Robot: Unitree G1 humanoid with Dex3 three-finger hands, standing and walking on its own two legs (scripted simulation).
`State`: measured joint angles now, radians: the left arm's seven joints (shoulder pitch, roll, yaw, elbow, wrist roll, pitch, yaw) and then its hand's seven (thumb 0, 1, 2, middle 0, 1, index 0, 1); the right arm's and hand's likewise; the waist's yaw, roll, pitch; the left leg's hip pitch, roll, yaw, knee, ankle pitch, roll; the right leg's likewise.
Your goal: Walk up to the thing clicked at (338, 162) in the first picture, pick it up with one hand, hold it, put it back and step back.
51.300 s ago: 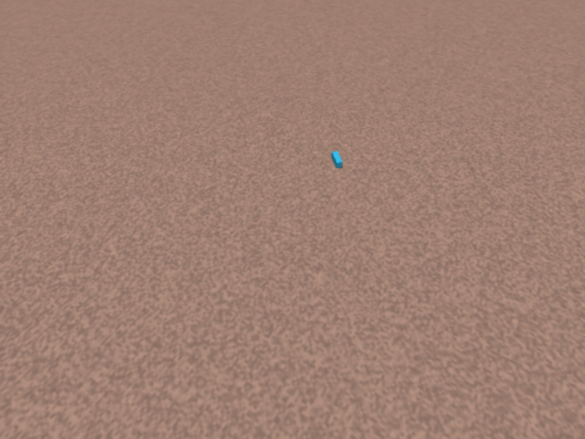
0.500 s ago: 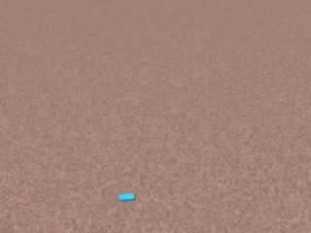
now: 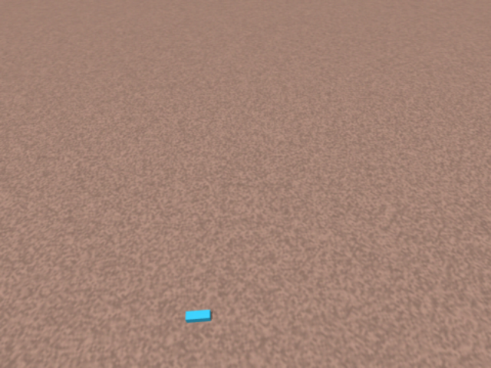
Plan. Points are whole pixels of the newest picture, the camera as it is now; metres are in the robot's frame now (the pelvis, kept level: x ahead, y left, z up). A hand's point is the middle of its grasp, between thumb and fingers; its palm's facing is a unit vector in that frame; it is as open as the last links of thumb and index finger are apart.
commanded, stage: stand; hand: left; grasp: from above
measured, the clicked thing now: (198, 316) +0.46 +0.22 -0.76
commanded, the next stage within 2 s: step back in 0.56 s
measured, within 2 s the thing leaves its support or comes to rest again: neither
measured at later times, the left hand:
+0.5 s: hand out of the picture +0.07 +0.24 -0.16, palm faces -0.02 -0.94 -0.33, open 7.4 cm
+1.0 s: hand out of the picture +0.09 +0.29 -0.18, palm faces -0.04 -0.93 -0.36, open 7.4 cm
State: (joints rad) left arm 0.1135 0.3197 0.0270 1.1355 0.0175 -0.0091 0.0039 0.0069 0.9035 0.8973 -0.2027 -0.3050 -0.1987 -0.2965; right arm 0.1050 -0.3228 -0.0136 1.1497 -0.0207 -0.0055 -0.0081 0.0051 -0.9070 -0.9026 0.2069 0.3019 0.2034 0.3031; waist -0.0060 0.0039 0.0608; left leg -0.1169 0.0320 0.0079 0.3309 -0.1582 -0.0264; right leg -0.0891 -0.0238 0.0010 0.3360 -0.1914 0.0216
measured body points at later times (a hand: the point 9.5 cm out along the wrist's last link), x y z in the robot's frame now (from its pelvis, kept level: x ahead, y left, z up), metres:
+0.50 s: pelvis +0.00 +0.00 +0.00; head +0.01 -0.01 +0.45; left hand +0.07 +0.29 -0.13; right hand +0.06 -0.30 -0.14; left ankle +0.02 +0.14 -0.75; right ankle +0.00 -0.13 -0.75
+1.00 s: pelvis -0.06 +0.02 -0.02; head +0.02 +0.05 +0.42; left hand +0.09 +0.34 -0.15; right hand +0.02 -0.29 -0.13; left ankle +0.01 +0.14 -0.75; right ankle -0.09 -0.12 -0.67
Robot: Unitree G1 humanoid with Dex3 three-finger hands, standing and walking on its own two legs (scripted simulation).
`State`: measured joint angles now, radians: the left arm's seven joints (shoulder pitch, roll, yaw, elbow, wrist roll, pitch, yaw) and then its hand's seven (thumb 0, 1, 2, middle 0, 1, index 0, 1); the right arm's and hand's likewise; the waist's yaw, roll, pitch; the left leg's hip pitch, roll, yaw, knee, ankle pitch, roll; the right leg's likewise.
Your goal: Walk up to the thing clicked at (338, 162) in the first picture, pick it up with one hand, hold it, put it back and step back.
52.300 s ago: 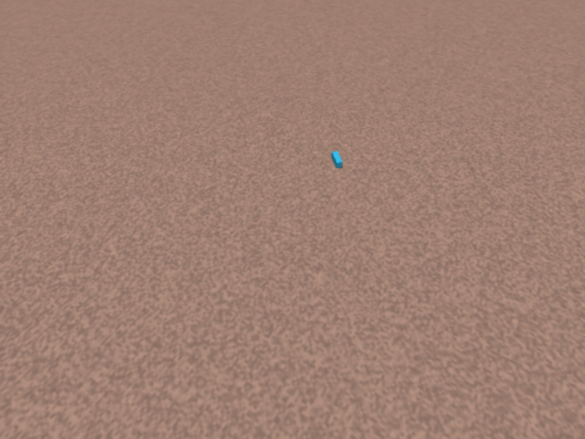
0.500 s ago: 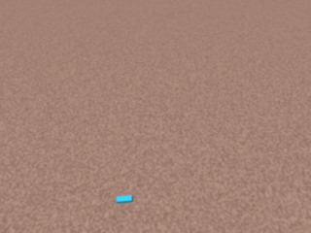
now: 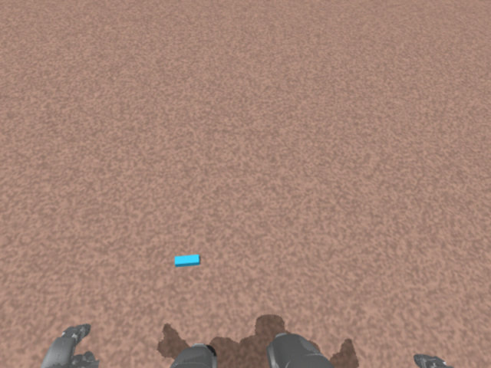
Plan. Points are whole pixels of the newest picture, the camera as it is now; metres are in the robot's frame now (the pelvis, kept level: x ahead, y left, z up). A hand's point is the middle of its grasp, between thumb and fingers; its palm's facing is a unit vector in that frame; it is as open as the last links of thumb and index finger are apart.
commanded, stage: step back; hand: left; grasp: from above
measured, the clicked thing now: (187, 260) +0.51 +0.21 -0.75
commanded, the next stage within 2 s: none
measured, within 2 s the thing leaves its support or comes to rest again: neither
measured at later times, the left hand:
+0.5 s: hand out of the picture +0.00 +0.26 -0.15, palm faces -0.01 -0.91 -0.40, open 7.4 cm
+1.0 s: hand out of the picture -0.16 +0.23 -0.15, palm faces -0.07 -0.92 -0.39, open 7.4 cm
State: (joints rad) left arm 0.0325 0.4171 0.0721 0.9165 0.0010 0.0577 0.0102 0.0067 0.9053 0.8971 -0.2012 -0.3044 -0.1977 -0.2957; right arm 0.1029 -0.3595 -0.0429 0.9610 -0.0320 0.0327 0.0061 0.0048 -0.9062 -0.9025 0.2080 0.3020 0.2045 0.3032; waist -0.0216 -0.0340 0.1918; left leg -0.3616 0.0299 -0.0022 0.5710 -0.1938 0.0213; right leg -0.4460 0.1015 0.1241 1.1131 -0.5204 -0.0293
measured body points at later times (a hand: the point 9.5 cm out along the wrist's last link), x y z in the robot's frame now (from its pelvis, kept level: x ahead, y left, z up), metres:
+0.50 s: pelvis -0.12 -0.01 -0.01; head -0.04 -0.01 +0.44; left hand +0.00 +0.30 -0.12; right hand -0.04 -0.33 -0.13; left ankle -0.15 +0.10 -0.72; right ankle -0.08 -0.14 -0.73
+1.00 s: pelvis -0.26 -0.03 -0.01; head -0.21 -0.05 +0.44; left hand -0.16 +0.27 -0.12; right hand -0.14 -0.35 -0.13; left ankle -0.18 +0.09 -0.70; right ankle -0.25 -0.15 -0.73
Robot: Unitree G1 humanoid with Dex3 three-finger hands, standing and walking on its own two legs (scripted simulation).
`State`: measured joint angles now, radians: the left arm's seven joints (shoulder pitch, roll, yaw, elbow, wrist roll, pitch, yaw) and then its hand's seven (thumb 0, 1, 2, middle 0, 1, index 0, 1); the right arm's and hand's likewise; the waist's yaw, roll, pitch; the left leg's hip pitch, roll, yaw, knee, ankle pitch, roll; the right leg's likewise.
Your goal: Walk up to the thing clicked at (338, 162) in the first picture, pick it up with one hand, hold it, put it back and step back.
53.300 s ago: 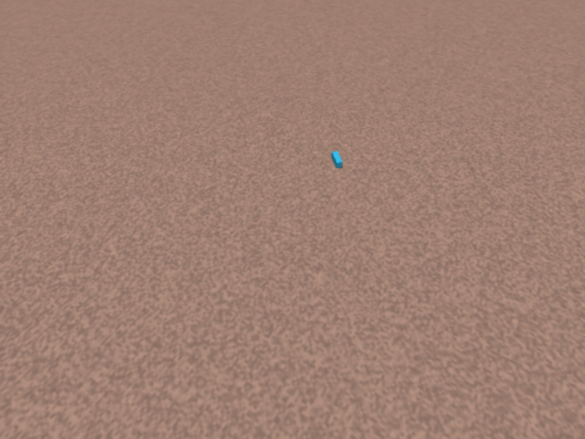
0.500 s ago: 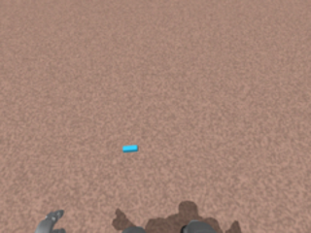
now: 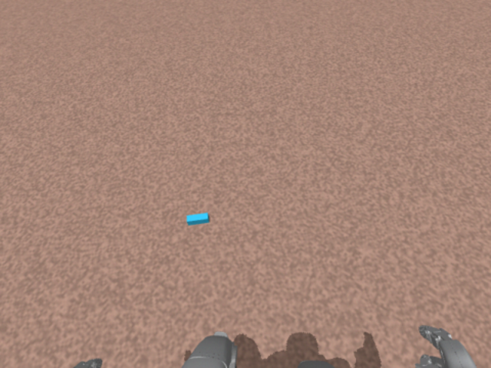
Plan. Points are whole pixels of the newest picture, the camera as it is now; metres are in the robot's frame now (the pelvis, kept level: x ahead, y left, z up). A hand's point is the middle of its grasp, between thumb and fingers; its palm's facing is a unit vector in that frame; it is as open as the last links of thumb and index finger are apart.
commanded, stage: step back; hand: left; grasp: from above
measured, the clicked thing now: (197, 219) +0.76 +0.28 -0.74
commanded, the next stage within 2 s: stand in 1.90 s
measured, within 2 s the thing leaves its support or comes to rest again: neither
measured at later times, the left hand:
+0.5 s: hand out of the picture -0.07 +0.28 -0.15, palm faces +0.07 -0.94 -0.34, open 7.4 cm
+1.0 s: hand out of the picture -0.26 +0.26 -0.12, palm faces +0.10 -0.90 -0.42, open 7.4 cm
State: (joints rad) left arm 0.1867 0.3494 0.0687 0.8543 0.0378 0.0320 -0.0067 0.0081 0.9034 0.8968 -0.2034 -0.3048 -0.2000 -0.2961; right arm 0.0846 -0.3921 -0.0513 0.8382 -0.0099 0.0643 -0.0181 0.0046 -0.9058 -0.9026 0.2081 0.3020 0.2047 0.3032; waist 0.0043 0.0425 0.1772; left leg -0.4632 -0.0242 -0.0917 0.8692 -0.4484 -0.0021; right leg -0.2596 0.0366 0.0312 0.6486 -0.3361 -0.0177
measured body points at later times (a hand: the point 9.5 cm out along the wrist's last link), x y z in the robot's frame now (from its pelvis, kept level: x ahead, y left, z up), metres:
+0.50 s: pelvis -0.16 +0.01 +0.01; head -0.10 +0.05 +0.46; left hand -0.07 +0.33 -0.12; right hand -0.05 -0.29 -0.09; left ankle -0.13 +0.12 -0.72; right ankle -0.19 -0.14 -0.62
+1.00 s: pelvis -0.32 -0.03 +0.01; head -0.29 -0.04 +0.45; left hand -0.26 +0.30 -0.09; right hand -0.24 -0.34 -0.13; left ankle -0.36 +0.10 -0.69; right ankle -0.27 -0.13 -0.72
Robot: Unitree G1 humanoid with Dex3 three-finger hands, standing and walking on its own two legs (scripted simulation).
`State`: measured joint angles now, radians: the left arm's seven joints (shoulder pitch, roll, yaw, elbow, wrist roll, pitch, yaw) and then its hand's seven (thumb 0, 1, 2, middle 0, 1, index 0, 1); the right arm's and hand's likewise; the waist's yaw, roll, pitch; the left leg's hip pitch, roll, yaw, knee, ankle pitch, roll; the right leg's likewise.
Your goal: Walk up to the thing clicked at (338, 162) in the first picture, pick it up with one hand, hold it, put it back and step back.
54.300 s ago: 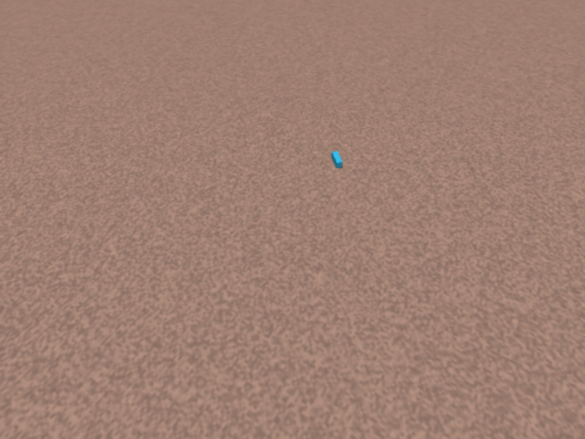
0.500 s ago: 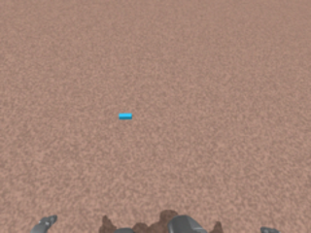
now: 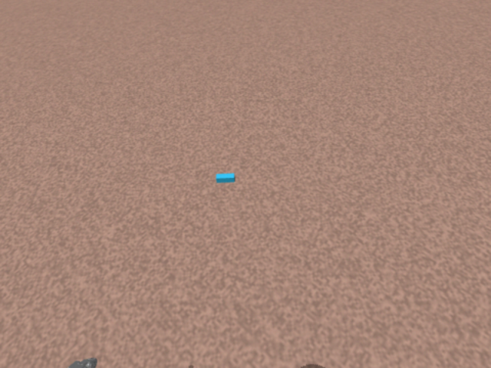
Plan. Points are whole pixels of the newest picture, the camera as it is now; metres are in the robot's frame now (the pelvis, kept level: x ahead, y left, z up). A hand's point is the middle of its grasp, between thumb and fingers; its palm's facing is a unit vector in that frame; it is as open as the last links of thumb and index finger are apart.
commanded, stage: step back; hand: left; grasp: from above
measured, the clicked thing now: (225, 178) +1.11 +0.19 -0.74
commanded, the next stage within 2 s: stand in 0.90 s
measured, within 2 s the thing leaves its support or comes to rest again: neither
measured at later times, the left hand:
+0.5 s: hand out of the picture +0.08 +0.23 -0.14, palm faces +0.01 -0.93 -0.37, open 7.4 cm
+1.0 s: hand out of the picture +0.15 +0.26 -0.14, palm faces -0.02 -0.94 -0.33, open 7.4 cm
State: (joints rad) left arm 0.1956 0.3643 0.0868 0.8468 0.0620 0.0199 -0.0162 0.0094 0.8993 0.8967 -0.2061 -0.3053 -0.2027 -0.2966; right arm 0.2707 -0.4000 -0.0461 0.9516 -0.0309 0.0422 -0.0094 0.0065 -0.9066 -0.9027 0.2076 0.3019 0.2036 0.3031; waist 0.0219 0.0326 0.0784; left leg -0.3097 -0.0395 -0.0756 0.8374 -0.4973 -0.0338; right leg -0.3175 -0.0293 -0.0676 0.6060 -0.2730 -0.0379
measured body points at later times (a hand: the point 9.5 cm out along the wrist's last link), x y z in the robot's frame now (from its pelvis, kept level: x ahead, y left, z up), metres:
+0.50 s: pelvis +0.02 -0.03 +0.00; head +0.03 -0.04 +0.45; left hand +0.08 +0.28 -0.11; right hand +0.08 -0.34 -0.13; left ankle -0.02 +0.11 -0.70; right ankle +0.05 -0.14 -0.73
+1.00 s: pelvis +0.05 +0.00 +0.01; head +0.07 +0.01 +0.46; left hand +0.15 +0.30 -0.12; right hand +0.16 -0.29 -0.11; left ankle +0.07 +0.13 -0.73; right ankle +0.05 -0.14 -0.73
